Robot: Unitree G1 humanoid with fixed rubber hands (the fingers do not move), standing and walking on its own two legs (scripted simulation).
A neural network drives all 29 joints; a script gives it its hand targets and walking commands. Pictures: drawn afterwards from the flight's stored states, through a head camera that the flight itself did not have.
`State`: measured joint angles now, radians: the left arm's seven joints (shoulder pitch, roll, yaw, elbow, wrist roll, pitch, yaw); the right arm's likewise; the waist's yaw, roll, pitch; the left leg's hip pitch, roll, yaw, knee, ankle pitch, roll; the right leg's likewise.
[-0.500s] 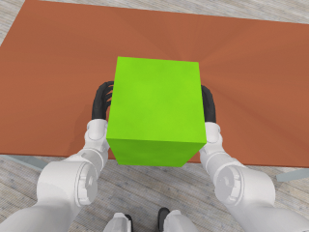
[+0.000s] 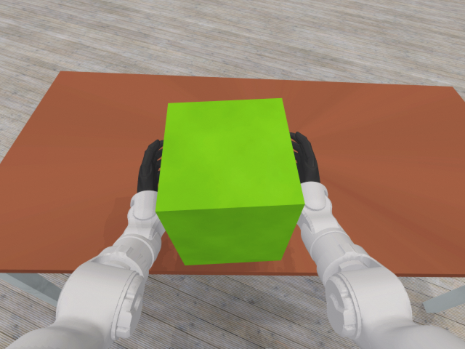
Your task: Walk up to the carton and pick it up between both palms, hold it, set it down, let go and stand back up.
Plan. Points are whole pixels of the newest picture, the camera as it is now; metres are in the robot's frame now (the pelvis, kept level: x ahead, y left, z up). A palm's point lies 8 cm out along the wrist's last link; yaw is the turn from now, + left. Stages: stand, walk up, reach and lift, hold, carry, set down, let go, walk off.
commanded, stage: reach and lift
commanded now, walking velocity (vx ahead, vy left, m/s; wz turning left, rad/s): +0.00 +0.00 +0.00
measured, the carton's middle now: (229, 188) +0.40 -0.03 +0.03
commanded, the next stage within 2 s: none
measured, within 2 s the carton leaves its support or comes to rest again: neither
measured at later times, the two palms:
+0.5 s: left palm (136, 168) +0.38 +0.12 +0.13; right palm (325, 156) +0.37 -0.17 +0.15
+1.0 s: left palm (126, 152) +0.38 +0.13 +0.16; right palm (321, 139) +0.38 -0.16 +0.17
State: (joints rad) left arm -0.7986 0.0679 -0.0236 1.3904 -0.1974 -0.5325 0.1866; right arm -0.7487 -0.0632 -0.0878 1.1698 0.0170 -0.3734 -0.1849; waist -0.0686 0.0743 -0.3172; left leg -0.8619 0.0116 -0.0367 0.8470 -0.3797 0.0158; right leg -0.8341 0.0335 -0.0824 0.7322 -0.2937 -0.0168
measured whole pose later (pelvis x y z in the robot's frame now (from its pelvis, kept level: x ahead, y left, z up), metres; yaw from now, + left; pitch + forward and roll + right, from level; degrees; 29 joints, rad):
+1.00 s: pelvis +0.00 -0.01 +0.05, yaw +1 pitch +1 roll -1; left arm -0.60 -0.02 0.22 0.66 0.15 0.13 0.13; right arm -0.66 -0.04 -0.10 0.81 0.07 0.03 -0.18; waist -0.04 -0.04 -0.07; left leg -0.19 0.00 -0.01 0.36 -0.19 0.01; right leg -0.19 0.03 -0.05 0.29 -0.12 -0.02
